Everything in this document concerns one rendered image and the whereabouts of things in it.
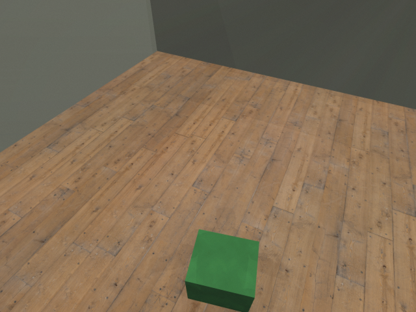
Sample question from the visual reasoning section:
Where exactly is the carton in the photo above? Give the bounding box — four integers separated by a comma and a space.
185, 229, 259, 312

